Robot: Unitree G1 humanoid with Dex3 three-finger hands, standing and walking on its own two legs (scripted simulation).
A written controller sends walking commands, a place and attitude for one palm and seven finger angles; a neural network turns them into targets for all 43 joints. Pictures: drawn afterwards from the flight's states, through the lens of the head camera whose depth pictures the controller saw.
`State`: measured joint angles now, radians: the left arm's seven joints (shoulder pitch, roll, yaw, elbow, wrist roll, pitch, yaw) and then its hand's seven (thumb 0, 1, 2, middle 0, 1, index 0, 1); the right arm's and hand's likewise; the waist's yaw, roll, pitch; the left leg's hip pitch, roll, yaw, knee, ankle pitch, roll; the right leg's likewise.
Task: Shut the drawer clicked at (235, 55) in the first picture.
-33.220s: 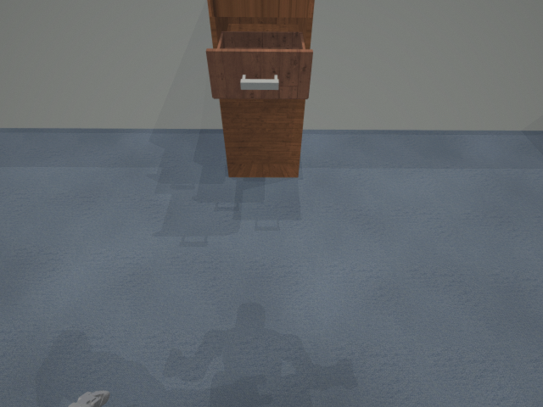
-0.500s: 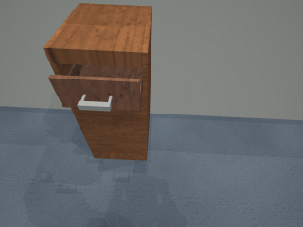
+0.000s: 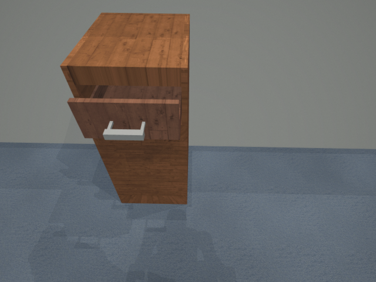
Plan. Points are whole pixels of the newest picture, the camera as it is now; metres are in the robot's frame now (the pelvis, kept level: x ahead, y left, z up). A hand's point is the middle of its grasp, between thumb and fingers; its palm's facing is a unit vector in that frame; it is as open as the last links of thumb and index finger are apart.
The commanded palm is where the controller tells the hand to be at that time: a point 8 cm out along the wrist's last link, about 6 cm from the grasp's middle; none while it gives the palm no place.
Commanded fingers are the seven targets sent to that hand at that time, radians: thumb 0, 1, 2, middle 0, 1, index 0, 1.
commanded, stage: look again from close up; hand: left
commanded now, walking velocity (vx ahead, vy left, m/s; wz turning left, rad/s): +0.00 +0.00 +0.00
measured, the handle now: (125, 129) +0.55 +0.23 -0.03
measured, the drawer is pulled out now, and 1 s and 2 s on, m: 0.08 0.08 0.08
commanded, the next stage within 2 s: shuffle to correct the standing spot in 0.22 s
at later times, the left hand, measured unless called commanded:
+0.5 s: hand out of the picture -0.04 +0.17 -0.17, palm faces +0.01 -0.98 -0.19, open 7.4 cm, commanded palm none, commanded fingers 0.00 0.90 0.90 -0.20 -0.30 -0.20 -0.30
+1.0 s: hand out of the picture +0.09 +0.17 -0.17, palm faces +0.00 -0.97 -0.25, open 7.4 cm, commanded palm none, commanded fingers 0.00 0.90 0.90 -0.20 -0.30 -0.20 -0.30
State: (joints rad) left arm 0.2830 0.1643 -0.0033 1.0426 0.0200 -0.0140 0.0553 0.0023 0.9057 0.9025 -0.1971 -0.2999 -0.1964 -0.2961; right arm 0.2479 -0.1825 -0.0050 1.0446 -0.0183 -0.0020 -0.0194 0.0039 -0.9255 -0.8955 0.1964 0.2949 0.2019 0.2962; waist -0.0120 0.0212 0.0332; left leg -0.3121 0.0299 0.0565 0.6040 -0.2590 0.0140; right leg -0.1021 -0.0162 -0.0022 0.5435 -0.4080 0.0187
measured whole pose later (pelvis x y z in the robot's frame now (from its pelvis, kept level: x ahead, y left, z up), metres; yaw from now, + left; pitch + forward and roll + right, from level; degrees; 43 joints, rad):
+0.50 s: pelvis +0.00 -0.01 +0.00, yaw +0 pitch +0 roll +0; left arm 0.37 0.18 0.00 1.09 0.03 0.00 0.02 0.00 0.91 0.90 -0.20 -0.30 -0.20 -0.30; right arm 0.28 -0.18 -0.01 1.08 -0.02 0.01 0.00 0.00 -0.90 -0.90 0.20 0.29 0.20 0.30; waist 0.01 -0.02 0.00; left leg -0.33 0.02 0.06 0.56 -0.24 0.01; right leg -0.15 -0.02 0.00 0.55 -0.41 0.00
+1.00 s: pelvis +0.04 -0.01 +0.00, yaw -1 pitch +0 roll +1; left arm 0.23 0.17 0.01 1.02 0.02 -0.01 0.05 0.00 0.91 0.90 -0.20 -0.30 -0.20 -0.30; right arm 0.23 -0.17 -0.02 1.07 -0.01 0.01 -0.03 0.01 -0.92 -0.90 0.20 0.29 0.20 0.30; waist -0.01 0.01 0.04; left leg -0.28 0.03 0.08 0.58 -0.31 -0.01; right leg -0.26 -0.02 -0.08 0.62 -0.36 -0.03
